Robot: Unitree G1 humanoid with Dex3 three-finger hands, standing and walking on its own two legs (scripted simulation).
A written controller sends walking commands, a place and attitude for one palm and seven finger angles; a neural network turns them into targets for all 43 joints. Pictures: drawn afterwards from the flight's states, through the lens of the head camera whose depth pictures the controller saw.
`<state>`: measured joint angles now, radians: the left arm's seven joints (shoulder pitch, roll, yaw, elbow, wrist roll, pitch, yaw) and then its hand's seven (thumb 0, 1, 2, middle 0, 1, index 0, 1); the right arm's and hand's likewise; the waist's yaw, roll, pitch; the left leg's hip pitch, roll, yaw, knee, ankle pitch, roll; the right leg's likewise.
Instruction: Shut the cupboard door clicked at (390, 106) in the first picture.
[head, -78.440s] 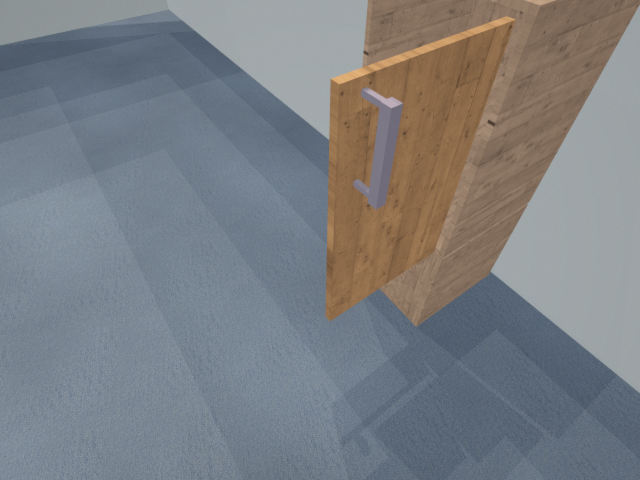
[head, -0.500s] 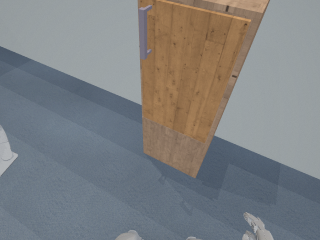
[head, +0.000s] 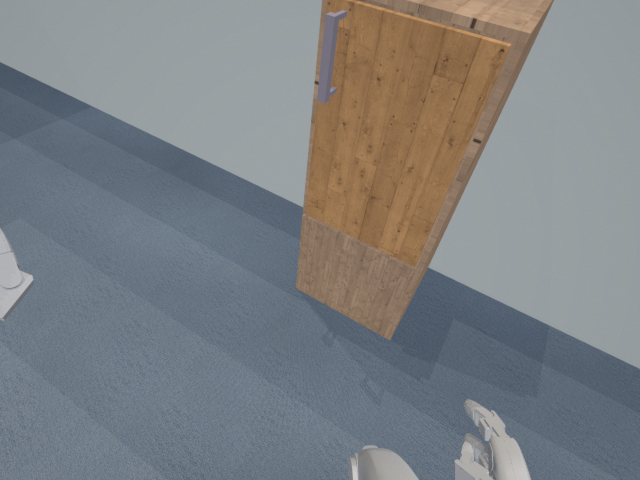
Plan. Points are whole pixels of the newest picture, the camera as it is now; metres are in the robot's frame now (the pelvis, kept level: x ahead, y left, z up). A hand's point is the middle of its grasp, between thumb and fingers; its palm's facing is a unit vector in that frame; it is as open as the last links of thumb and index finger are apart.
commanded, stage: stop stepping back and stand still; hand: left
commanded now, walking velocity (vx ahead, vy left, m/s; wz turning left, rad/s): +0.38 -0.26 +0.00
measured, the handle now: (332, 58) +0.87 +0.04 +0.16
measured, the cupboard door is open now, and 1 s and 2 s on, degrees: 0 0 0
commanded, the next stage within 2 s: let the arm hang, fingers relaxed in 0.64 s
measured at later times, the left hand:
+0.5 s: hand (90, 316) +0.20 +0.22 +0.19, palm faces +0.41 -0.81 -0.42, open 7.4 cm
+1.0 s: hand out of the picture +0.11 +0.15 -0.13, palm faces -0.09 -0.96 -0.26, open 7.4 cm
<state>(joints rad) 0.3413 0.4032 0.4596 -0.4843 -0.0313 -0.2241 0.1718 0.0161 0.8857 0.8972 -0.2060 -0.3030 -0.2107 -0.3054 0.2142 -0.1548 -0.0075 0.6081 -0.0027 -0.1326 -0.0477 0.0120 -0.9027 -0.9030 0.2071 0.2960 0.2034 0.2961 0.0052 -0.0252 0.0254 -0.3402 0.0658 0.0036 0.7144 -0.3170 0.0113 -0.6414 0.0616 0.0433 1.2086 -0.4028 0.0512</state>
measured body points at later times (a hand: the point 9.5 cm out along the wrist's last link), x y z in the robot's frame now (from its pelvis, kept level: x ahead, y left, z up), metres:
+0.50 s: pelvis -0.03 -0.03 +0.00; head -0.06 -0.02 +0.45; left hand +0.17 +0.26 +0.21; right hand +0.05 -0.31 -0.09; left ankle +0.08 +0.06 -0.70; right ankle -0.16 -0.09 -0.72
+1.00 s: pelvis -0.02 -0.03 +0.00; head -0.04 -0.03 +0.44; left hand +0.11 +0.20 -0.11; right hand +0.06 -0.30 -0.13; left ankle +0.06 +0.07 -0.72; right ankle -0.09 -0.11 -0.72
